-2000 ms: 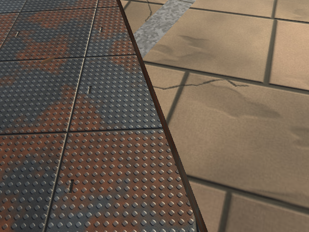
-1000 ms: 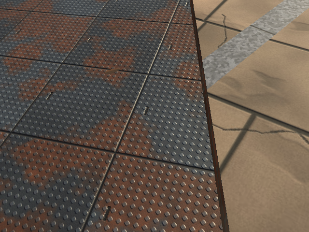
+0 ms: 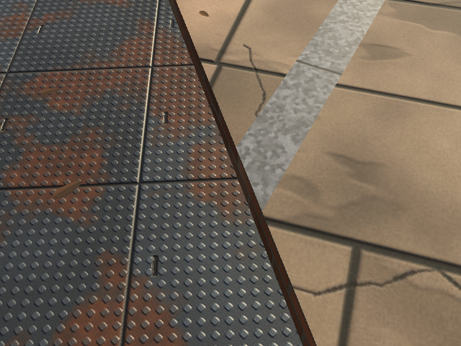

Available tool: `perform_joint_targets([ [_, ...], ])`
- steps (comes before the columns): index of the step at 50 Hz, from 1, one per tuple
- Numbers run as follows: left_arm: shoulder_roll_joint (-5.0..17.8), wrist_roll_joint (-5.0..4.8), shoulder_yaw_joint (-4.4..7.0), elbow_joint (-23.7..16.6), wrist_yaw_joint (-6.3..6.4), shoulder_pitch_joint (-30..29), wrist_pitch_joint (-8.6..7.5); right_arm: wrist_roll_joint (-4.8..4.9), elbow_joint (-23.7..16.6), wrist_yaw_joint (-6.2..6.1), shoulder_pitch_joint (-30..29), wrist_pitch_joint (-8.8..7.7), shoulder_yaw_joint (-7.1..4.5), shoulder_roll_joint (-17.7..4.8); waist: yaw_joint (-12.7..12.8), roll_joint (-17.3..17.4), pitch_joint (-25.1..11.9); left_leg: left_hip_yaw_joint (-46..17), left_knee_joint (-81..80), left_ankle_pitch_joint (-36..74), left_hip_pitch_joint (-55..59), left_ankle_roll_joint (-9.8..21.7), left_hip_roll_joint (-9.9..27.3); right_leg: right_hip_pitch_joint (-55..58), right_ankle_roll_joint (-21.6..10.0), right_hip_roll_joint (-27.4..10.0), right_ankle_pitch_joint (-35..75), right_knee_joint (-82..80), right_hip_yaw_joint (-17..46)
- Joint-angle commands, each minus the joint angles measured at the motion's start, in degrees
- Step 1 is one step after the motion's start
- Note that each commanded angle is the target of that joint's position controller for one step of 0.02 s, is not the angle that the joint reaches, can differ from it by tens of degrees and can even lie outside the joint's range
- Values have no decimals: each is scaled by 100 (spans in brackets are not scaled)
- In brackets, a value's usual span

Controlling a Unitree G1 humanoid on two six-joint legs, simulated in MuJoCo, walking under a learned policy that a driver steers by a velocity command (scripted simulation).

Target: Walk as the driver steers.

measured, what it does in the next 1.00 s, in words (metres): climbs, turning right: left foot, then right foot 0.15 m higher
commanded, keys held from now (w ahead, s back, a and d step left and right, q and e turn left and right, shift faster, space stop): w+e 0.74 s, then w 0.02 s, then w+q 0.24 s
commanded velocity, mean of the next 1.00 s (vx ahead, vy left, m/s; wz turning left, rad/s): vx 0.50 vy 0.00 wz -0.47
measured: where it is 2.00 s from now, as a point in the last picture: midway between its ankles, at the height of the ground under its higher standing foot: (373, 150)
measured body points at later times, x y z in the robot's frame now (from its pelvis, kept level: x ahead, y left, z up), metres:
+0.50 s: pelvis +0.26 +0.07 +0.00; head +0.29 +0.08 +0.45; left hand +0.45 +0.30 -0.12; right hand +0.27 -0.22 -0.10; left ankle +0.29 +0.16 -0.74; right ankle +0.21 -0.03 -0.64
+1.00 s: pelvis +0.49 -0.12 +0.03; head +0.54 -0.13 +0.48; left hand +0.77 -0.06 -0.07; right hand +0.35 -0.32 -0.10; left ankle +0.36 +0.13 -0.56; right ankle +0.54 -0.21 -0.59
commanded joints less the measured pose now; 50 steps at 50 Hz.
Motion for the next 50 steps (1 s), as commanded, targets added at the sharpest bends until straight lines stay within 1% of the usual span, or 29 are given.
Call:
perform_joint_targets([
  [1, 854, 3, 217, -426, 138, -178, -110, -87, -300, -34, 194, 59, -126, -441, -237, -198, -482, 95, -795, 486, -361, -292, 123, 262, -1065, -1501, 1734, -1101, 1581],
  [3, 950, -30, 246, -346, 216, -6, -68, -77, -408, -28, -312, 78, -58, -289, -44, -327, -415, 154, -1786, 1317, -256, -385, -14, 107, -844, -1256, 1526, -1018, 1301],
  [4, 963, 97, 240, 38, 113, 412, 5, -413, -344, 132, -120, 328, 109, -48, -83, -561, -476, 550, -1937, 1504, 115, -298, -32, -43, -599, -943, 1665, -950, 999],
  [6, 817, 74, 224, 43, 54, 509, 39, -296, -427, 198, -440, 447, 117, -109, 107, -681, -448, 614, -2364, 2037, 250, -205, -111, -55, -420, -879, 1349, -823, 1084],
  [9, 915, 141, 270, -3, 50, 556, 46, -168, -595, 175, -852, 382, 85, -333, 252, -717, -399, 442, -2874, 1828, 311, -160, -156, 255, -403, -1155, 944, -671, 1623],
  [12, 1040, 209, 327, -88, 95, 326, 13, -173, -564, 103, -396, 274, -23, -613, -33, -785, -460, 256, -3372, 1036, 961, 22, -255, 504, -223, -1402, 811, -143, 2206],
  [13, 997, 201, 317, -102, 92, 208, -7, -185, -427, 53, 155, 213, -58, -637, -346, -673, -583, 295, -3724, 864, 1615, 123, -340, 387, -123, -1220, 968, 420, 2149],
  [14, 703, 136, 230, -112, 58, 280, -60, -272, -329, -12, 730, 114, -133, -863, -596, -113, -956, -137, -4120, 484, 2426, 277, 101, 203, 25, -766, 932, 1638, 1733],
  [15, 199, 2, 88, -280, 58, 484, -82, -406, -374, -98, 1288, 82, -208, -1333, -668, 963, -1615, -1759, -4584, -413, 3580, 561, 1504, -708, 235, -178, -496, 3304, 868],
  [16, 355, 55, 105, -407, 78, 917, -32, -301, -301, -54, 1130, 198, -327, -1665, -270, 2185, -1763, -3918, -5332, -958, 3914, 1046, 2094, -2063, 349, 243, -2356, 4193, 321],
  [17, 644, 194, 147, -96, 122, 853, 88, -248, -408, -14, 813, 277, -215, -1043, -218, 877, -1145, -3350, -5238, -1661, 3380, 1046, 1939, -2254, 336, -304, -1964, 4770, 491],
  [19, 520, 206, 133, -94, -21, 289, 143, -214, -424, -4, 447, 287, -27, -417, -212, 367, -521, -1609, -5311, -546, 2481, 862, 1284, -2011, 410, -609, -1256, 4692, 277],
  [23, 363, 248, 97, -82, -146, 56, 263, -181, -163, 4, 808, 86, -24, -397, -222, 557, -523, -226, -5265, 1943, 2452, 936, 975, -1914, 514, -707, -822, 4650, 98],
  [29, 152, 286, -8, -469, -174, -955, 332, -176, 142, -39, 1393, 89, -43, -442, -410, 442, -417, 355, -5372, 2358, 3148, 1198, 1293, -3008, 531, -874, -685, 4842, -65],
  [31, 30, 269, -12, -598, -57, -1326, 384, -255, 352, -37, 1910, 91, -71, -512, -560, 589, -383, 52, -5340, 2208, 3836, 1444, 1661, -4199, 379, -745, -1389, 6784, -105],
  [33, -97, 170, -32, -816, 178, -1729, 413, -298, 567, -27, 2194, 57, -66, -441, -513, 328, -36, -19, -5466, 1486, 4297, 1455, 1962, -5698, 154, -712, -2185, 8607, 269],
  [36, -719, 89, -326, -1268, 357, -2777, 348, -419, 1070, -23, 2785, 14, 49, -152, -549, -30, 449, 267, -5460, 1146, 4689, 1148, 1954, -7570, -256, -569, -2983, 10363, 268],
  [39, -1017, 46, -577, -1765, 311, -3432, 280, -332, 1420, -25, 2755, -14, 163, -57, -305, -108, 766, 881, -5894, 551, 3719, 715, 1489, -7473, -351, -617, -2924, 9444, 43],
  [40, -1116, 35, -683, -1985, 221, -3503, 246, -244, 1533, -134, 2620, 34, 186, -50, -110, -150, 813, 1152, -6249, 907, 3140, 649, 1240, -6828, -349, -841, -2749, 8335, -70],
  [41, -880, 41, -707, -1954, 80, -3117, 259, -121, 1441, -177, 2291, 102, 202, -173, 11, -226, 626, 1735, -6871, 1746, 2222, 836, 929, -5093, -255, -919, -2219, 6690, -825],
  [42, -1064, 59, -744, -1869, 7, -3083, 246, 40, 1365, -201, 2116, 135, 241, -147, 30, -138, 384, 1859, -7099, 3585, 1545, 951, 880, -3256, -347, -908, -1652, 5892, -1254],
  [43, -895, 83, -651, -1567, -11, -2481, 273, 117, 1231, -140, 1980, 129, 202, -432, 137, 98, -220, 1833, -6569, 6662, 1508, 1141, 929, -1845, -367, -586, -1398, 5532, -1648],
  [44, -698, 145, -528, -1203, 3, -1544, 300, 136, 1195, -87, 1957, 87, 69, -914, 512, 755, -998, 1711, -5479, 9395, 2137, 1169, 1062, -999, -363, -248, -1360, 5350, -1684],
  [45, -546, 148, -426, -798, 29, -376, 288, 169, 1204, -39, 1804, 68, -90, -1311, 998, 1350, -1755, 1561, -4036, 10633, 2729, 1051, 1160, -178, -459, -41, -1336, 4693, -1367],
  [46, -99, 208, -244, -563, 82, 446, 247, 233, 1124, 59, 1593, 25, -228, -1452, 1438, 1486, -2296, 1350, -2230, 9959, 2457, 810, 945, 984, -610, -154, -1243, 3512, -437],
  [47, 888, 232, 62, -386, 99, 544, 122, 278, 806, 250, 2070, -37, -65, -574, 968, -662, -2932, 947, 874, 1671, 490, 318, -253, 2612, -1153, -2345, 688, 2260, 3155],
  [48, 1095, 158, 213, -120, 169, 874, 197, 196, 753, 377, 1941, -101, -159, -517, 959, -767, -3517, -421, 2384, 261, 236, 329, -962, 2248, -969, -2544, 1922, 630, 4808],
  [49, 940, 203, 193, 28, 111, 171, 120, 233, 542, 331, 1949, -27, -99, 41, 277, -409, -2737, -652, 2879, 526, -366, 384, -711, 1576, -916, -2735, 756, 596, 4350],
  [50, 474, 137, 99, 233, 64, -188, 43, 103, 439, 257, 1677, 50, -62, 173, 17, 59, -1713, -150, 2720, 785, -600, 463, -353, 691, -740, -2625, -177, 670, 3845],
])
Keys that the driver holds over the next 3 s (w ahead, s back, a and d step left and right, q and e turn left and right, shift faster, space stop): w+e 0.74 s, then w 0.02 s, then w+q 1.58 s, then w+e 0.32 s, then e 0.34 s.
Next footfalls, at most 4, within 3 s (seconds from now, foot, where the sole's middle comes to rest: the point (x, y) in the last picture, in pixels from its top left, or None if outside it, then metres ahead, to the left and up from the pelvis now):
0.28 left None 0.33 0.15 -0.78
0.92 right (341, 279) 0.58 -0.23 -0.63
1.48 left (326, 178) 0.91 -0.23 -0.62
1.80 right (409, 140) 1.07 -0.52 -0.63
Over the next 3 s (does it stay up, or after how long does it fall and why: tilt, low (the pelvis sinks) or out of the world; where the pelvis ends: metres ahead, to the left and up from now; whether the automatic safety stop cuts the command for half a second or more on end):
stays up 1.51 -0.29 0.14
